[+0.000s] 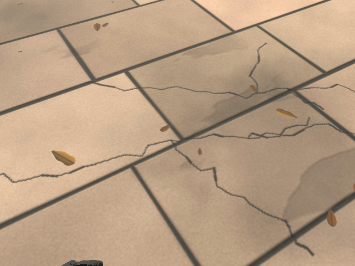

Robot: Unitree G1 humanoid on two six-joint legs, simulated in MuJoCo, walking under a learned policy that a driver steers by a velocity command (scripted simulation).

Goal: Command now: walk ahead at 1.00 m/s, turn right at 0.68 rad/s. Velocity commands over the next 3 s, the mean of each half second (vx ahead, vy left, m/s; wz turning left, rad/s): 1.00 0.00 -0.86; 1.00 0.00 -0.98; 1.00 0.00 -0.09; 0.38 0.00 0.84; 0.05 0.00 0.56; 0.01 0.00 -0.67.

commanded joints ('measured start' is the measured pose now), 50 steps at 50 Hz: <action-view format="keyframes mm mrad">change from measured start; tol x64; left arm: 1 42 57 15 6 -9 -9 -15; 50 325 402 123 -16 30 33 37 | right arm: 1 -95 -126 -18 -123 16 -29 -29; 50 -222 -231 -22 -422 -29 26 -18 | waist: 1 50 94 29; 50 159 -11 -172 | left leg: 1 -157 110 57 -152 1082 -106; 6 -119 217 4 627 1392 -107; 9 -960 14 -227 1624 -188 -67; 21 -351 107 -236 296 343 -112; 27 329 562 -1133 -61 -523 86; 39 -170 296 -48 -205 450 -40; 45 -13 344 35 297 1467 -69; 48 -785 75 -33 1327 -187 -109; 50 -967 123 -308 1289 -58 -100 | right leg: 1 432 91 -215 -364 128 12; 9 1131 -48 314 -490 328 -270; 11 1071 -214 794 -920 -458 -340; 35 68 -67 64 132 -229 43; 45 646 136 -185 -384 -221 -91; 50 1291 -223 777 -874 -438 -332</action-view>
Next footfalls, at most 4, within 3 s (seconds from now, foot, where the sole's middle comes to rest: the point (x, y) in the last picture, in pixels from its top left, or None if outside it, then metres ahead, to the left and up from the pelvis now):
0.14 right None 0.29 -0.03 -0.77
0.50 left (153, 218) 0.71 0.10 -0.77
0.94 right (245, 176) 0.91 -0.31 -0.77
1.36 left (291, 116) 1.29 -0.61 -0.77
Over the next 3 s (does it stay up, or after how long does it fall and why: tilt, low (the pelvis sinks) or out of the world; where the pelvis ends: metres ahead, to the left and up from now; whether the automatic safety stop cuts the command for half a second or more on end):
stays up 1.42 -0.83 0.00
